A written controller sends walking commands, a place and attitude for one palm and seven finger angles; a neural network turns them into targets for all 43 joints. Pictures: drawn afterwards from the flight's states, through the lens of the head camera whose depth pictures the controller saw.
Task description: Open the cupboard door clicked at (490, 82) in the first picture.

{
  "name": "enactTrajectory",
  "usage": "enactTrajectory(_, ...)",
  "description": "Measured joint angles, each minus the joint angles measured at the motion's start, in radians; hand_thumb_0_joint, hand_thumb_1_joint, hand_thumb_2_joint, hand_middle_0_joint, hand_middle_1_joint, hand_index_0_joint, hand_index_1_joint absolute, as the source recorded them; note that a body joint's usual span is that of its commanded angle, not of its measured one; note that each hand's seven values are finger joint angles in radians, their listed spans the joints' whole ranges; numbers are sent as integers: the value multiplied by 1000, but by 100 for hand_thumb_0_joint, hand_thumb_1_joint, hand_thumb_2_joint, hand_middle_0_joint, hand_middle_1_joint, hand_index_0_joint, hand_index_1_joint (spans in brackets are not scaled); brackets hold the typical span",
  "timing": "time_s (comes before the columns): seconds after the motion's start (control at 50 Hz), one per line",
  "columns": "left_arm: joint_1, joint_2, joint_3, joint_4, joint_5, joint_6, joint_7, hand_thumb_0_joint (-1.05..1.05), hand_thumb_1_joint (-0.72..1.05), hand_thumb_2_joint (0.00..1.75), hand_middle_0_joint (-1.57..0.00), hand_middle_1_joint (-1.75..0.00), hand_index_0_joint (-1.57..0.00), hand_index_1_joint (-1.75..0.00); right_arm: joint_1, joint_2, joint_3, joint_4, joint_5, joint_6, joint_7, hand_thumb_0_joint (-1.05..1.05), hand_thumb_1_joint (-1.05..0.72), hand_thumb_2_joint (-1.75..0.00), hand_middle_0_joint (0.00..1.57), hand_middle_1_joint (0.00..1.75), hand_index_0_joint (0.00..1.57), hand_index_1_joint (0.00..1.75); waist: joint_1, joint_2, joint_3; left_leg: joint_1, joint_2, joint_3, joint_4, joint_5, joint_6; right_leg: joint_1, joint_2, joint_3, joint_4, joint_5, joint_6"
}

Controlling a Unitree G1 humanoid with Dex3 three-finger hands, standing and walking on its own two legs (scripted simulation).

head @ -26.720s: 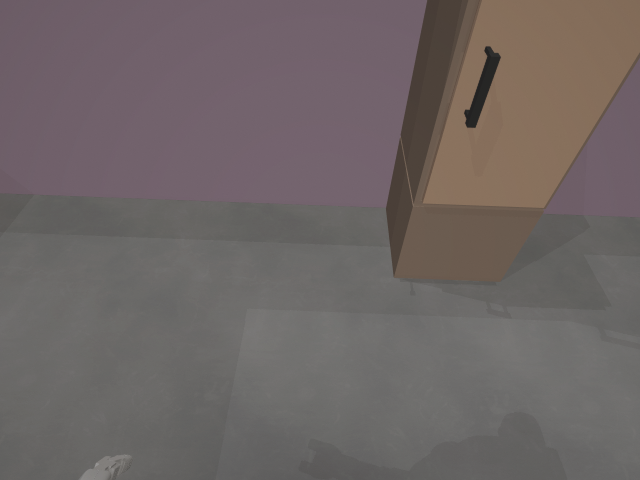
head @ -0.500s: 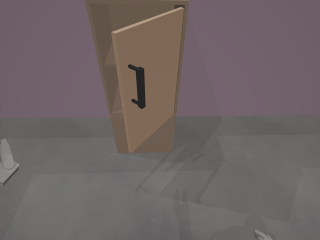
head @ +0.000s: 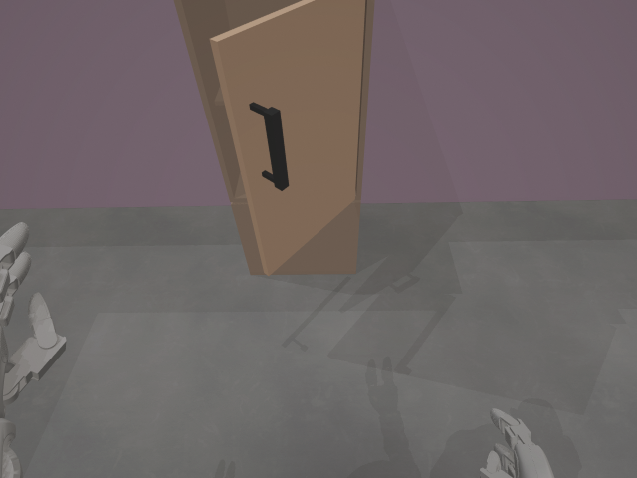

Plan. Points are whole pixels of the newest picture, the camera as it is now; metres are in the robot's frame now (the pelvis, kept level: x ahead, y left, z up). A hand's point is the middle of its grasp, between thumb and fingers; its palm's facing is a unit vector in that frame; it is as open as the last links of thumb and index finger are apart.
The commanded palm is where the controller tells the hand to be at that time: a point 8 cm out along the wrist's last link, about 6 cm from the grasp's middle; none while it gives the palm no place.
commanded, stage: stop stepping back and stand still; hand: left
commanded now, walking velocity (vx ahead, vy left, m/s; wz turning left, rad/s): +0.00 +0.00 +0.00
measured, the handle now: (269, 148) +0.66 +0.15 +0.05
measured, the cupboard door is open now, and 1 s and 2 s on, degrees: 50 50 50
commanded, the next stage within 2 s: let the arm hang, fingers relaxed in 0.90 s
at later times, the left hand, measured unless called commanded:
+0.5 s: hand out of the picture +0.18 +0.30 +0.15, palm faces +0.39 -0.81 -0.44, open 7.4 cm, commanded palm +0.11 +0.34 +0.18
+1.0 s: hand out of the picture +0.19 +0.33 +0.15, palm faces +0.40 -0.80 -0.44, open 7.4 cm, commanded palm none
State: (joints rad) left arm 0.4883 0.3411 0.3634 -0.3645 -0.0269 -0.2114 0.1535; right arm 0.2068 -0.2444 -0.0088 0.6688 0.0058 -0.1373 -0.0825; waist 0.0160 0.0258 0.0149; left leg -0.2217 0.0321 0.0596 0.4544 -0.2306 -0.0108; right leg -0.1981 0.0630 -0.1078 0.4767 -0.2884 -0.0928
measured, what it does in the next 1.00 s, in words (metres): shifts its weight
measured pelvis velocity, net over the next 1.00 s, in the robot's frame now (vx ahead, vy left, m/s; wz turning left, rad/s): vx -0.02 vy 0.07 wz -0.01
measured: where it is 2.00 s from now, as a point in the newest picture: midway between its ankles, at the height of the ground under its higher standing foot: outside the picture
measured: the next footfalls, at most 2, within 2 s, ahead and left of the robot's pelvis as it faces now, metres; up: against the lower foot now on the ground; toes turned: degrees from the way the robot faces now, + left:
none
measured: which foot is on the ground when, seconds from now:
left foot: down 0.00-1.00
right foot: down 0.00-1.00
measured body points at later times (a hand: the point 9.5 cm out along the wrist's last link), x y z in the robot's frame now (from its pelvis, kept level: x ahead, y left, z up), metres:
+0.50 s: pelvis -0.03 +0.04 +0.01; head -0.02 +0.04 +0.46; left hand +0.15 +0.34 +0.17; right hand +0.11 -0.19 -0.09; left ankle +0.00 +0.14 -0.74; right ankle -0.02 -0.04 -0.74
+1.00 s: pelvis -0.02 +0.07 +0.01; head +0.00 +0.07 +0.46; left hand +0.16 +0.37 +0.17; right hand +0.15 -0.17 -0.07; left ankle +0.01 +0.14 -0.74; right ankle -0.02 -0.04 -0.74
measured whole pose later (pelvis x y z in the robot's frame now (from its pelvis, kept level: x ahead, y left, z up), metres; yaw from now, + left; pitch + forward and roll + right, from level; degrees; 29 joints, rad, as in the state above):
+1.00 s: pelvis -0.02 +0.07 +0.01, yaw -1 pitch +0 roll -1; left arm 0.54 0.37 0.36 -0.43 -0.04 -0.18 0.15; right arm 0.20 -0.21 0.02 0.61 -0.01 -0.12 -0.09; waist 0.01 0.01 0.01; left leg -0.24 -0.02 0.09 0.42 -0.19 0.06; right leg -0.20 0.01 -0.07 0.40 -0.21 -0.02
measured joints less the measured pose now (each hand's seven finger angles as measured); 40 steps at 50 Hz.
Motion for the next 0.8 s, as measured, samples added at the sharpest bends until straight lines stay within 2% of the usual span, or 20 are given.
enactTrajectory(0.06,24,5,-12,-63,5,9,-5,1,89,90,-21,-31,-21,-31,-33,7,3,-33,1,8,5,1,-90,-90,20,29,20,30,6,-21,14,2,8,11,-3,7,-14,3,7,11,-15,19,0)
enactTrajectory(0.14,54,46,3,-113,2,6,-8,1,89,90,-21,-31,-21,-31,-53,14,4,-81,3,12,7,1,-90,-90,20,29,20,30,-8,-20,13,-10,16,12,7,14,-11,6,17,12,-37,42,-13)
enactTrajectory(0.22,62,71,24,-99,-10,4,-7,1,89,90,-21,-31,-21,-31,-41,17,5,-93,7,24,8,1,-90,-90,20,29,20,30,-16,-1,-9,-21,19,5,13,18,-2,13,20,6,-68,65,-6)
enactTrajectory(0.34,58,51,17,-41,-17,29,-5,1,89,90,-21,-31,-21,-31,8,20,18,-64,5,39,2,1,-90,-90,20,29,20,30,-8,9,-24,-19,7,9,-5,34,16,23,10,10,-102,92,16)
enactTrajectory(0.48,39,31,-12,-37,-7,56,-4,1,89,90,-21,-31,-21,-31,50,32,38,-37,-7,31,-4,1,-90,-90,20,30,21,30,-6,-10,-2,-14,-17,21,-31,53,41,16,-14,19,-105,105,38)
enactTrajectory(0.66,68,72,27,-91,-10,24,-3,1,89,90,-21,-31,-21,-31,46,43,43,-46,-15,14,-2,1,-90,-90,20,30,21,30,-32,-21,-7,-19,-45,35,-46,58,65,-6,-43,32,-83,96,61)
enactTrajectory(0.8,75,55,25,-58,-12,23,-7,1,89,90,-21,-31,-21,-31,20,36,36,-49,-13,13,-4,1,-90,-90,20,30,21,30,-23,-12,-12,-18,-59,41,-55,57,75,-14,-56,38,-75,89,73)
